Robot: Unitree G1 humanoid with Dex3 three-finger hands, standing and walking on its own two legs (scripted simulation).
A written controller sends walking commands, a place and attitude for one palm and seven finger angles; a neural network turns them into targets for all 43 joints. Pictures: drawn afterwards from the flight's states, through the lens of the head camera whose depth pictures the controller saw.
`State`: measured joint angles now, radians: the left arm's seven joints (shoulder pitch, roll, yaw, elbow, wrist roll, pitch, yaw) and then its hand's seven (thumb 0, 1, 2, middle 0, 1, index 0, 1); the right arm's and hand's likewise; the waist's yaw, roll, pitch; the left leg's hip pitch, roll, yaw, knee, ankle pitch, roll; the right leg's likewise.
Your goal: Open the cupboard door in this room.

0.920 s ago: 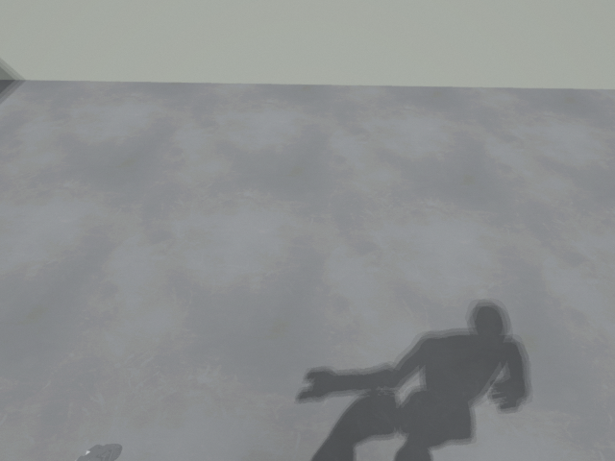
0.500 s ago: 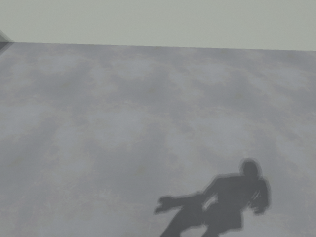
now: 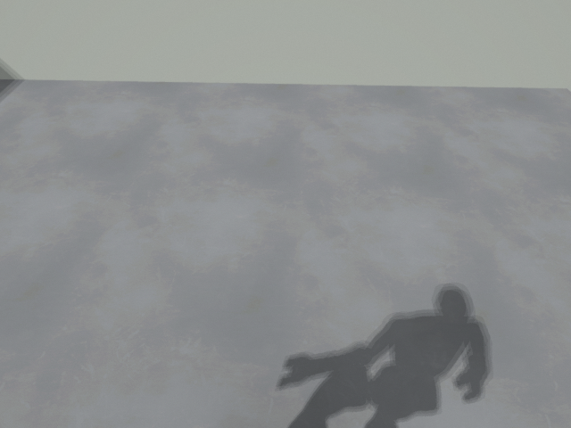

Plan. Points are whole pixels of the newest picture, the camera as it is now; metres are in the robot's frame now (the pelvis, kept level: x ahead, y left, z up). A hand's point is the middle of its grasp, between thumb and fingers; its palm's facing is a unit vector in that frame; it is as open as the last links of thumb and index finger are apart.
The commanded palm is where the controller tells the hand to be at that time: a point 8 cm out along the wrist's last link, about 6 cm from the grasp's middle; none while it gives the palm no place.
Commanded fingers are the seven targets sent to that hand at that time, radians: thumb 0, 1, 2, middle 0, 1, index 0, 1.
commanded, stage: turn or walk to find it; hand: left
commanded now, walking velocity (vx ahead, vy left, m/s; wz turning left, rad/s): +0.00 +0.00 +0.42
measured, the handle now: out of the picture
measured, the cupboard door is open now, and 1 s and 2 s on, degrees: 0 0 0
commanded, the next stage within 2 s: none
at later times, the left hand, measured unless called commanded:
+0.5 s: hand out of the picture +0.02 +0.22 -0.18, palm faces +0.13 -0.96 -0.24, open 7.4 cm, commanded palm none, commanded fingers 0.00 0.90 0.90 -0.20 -0.30 -0.20 -0.30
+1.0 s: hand out of the picture -0.10 +0.18 -0.17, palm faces +0.40 -0.88 -0.26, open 7.4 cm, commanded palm none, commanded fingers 0.00 0.90 0.90 -0.20 -0.30 -0.20 -0.30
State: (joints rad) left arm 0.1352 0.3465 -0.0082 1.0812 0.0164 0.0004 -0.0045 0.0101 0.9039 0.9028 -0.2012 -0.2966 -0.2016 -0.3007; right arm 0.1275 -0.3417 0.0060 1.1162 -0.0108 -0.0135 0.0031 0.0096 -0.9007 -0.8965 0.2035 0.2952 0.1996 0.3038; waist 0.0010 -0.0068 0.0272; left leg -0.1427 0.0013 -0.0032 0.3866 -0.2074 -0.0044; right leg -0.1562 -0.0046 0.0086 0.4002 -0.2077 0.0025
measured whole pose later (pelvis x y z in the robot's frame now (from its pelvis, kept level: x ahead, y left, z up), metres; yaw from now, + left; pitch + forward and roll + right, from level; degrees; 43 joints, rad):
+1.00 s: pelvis -0.07 -0.03 -0.01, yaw +24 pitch -1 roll +2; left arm 0.27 0.22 0.03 0.93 0.04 0.01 0.02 0.01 0.90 0.90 -0.20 -0.30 -0.20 -0.30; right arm 0.21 -0.26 -0.07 0.98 -0.01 0.07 0.02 0.01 -0.91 -0.90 0.20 0.29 0.19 0.30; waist 0.01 -0.03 0.05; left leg -0.34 0.02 0.03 0.81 -0.44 -0.05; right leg -0.22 -0.10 -0.14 0.55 -0.31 0.00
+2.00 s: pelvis -0.14 -0.04 -0.01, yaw +48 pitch +0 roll -1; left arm 0.23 0.26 0.07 0.98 0.02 0.07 0.01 0.01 0.91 0.90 -0.20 -0.30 -0.20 -0.30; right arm 0.19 -0.18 -0.03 0.97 -0.02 0.02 -0.01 0.01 -0.90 -0.90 0.20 0.29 0.20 0.30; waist 0.01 -0.06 0.06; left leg -0.24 -0.01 0.04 0.52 -0.28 0.04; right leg -0.46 -0.09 -0.07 1.04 -0.44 0.07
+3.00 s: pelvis -0.16 -0.08 -0.01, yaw +73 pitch -1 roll +0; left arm 0.20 0.24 0.06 0.94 0.02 0.06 0.01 0.01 0.91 0.90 -0.20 -0.30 -0.20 -0.30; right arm 0.16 -0.19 -0.03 0.95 -0.02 0.02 0.00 0.01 -0.90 -0.90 0.20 0.30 0.20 0.30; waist 0.01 -0.02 0.06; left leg -0.23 -0.02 -0.01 0.47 -0.23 0.03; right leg -0.40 -0.08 -0.04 0.91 -0.44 0.08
